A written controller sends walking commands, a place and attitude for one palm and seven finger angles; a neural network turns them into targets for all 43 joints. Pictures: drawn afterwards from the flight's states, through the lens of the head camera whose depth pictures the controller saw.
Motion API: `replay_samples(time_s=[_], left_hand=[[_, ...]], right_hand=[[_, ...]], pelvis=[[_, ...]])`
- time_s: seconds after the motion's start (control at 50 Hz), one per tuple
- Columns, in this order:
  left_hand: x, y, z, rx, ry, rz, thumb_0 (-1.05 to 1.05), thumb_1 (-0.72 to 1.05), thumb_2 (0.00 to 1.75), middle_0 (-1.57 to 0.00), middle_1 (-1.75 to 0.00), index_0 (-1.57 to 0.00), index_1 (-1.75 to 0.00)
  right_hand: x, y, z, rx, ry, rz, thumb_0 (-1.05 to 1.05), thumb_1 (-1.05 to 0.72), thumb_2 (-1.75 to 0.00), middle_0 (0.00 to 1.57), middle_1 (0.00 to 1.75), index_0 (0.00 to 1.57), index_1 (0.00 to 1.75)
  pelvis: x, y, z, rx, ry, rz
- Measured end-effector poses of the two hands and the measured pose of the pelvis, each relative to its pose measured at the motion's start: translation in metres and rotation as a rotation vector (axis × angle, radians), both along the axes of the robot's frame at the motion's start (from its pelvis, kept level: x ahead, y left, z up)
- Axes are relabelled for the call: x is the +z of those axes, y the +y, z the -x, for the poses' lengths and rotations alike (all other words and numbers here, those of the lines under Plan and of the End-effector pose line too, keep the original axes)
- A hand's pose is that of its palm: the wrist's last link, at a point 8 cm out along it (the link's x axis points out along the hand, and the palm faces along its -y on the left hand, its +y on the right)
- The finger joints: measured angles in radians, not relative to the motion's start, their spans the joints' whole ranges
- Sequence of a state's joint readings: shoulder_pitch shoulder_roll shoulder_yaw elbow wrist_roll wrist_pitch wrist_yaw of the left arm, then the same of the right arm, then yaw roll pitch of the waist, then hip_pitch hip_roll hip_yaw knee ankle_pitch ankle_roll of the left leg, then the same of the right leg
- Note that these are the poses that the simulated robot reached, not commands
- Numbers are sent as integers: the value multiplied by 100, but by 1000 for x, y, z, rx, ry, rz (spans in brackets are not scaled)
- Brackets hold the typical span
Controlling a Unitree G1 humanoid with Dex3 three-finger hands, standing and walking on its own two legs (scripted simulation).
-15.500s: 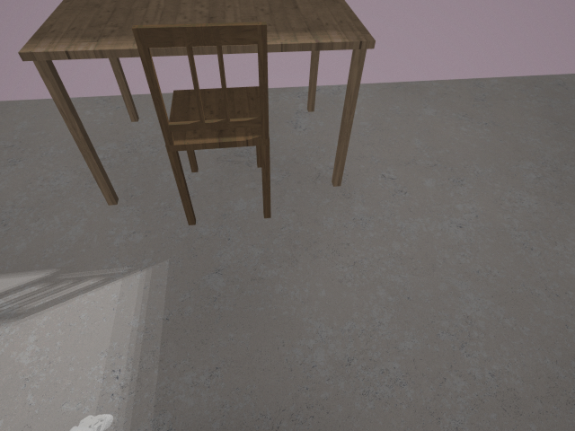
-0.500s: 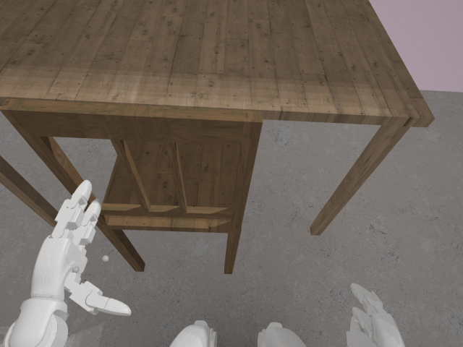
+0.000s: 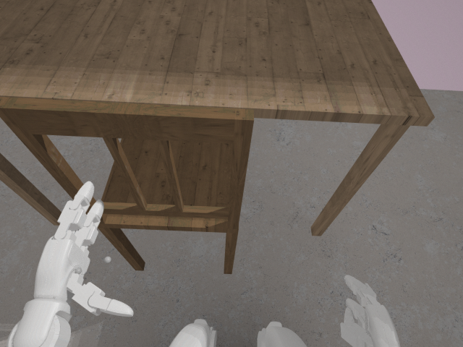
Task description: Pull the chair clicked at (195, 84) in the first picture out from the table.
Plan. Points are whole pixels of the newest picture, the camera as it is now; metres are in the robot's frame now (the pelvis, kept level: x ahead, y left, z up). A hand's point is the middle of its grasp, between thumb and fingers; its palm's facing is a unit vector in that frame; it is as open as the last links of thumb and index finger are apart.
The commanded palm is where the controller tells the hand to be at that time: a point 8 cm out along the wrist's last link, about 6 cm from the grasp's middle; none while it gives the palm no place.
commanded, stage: aim the fingers beside a spindle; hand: left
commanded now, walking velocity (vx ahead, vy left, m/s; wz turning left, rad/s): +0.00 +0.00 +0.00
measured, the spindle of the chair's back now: (129, 176) +0.43 +0.24 -0.02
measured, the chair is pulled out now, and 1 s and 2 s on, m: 0.00 0.00 0.00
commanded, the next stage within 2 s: push the fingers through the gap in 1.86 s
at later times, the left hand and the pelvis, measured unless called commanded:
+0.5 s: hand (135, 255) +0.26 +0.17 +0.02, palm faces +0.01 -1.00 -0.02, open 16.9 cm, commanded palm +0.24 +0.23 +0.03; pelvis +0.00 -0.01 -0.02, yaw +0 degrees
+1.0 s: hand (166, 253) +0.27 +0.13 +0.00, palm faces -0.01 -1.00 -0.01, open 16.9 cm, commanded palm +0.25 +0.18 +0.00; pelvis +0.00 -0.01 -0.03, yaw +0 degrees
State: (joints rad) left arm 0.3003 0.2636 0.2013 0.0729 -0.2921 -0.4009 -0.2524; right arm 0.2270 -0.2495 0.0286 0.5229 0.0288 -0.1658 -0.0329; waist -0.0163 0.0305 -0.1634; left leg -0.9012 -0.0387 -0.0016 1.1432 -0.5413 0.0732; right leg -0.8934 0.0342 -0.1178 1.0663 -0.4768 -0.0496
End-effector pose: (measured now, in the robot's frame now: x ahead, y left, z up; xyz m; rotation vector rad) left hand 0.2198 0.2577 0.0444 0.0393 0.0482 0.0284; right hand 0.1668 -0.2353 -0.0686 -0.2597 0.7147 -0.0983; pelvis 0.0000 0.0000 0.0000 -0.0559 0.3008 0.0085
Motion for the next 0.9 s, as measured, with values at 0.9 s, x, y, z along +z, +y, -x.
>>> replay_samples(time_s=[0.9], left_hand=[[-37, -66, -23, -28, -21, 25, -1, -50, 30, -6, -8, -6, -8]], right_hand=[[-39, -3, 2, 14, 81, -23, 1, -91, -90, 20, 30, 20, 30]], pelvis=[[-28, -5, 3, -11, 65, -13]])
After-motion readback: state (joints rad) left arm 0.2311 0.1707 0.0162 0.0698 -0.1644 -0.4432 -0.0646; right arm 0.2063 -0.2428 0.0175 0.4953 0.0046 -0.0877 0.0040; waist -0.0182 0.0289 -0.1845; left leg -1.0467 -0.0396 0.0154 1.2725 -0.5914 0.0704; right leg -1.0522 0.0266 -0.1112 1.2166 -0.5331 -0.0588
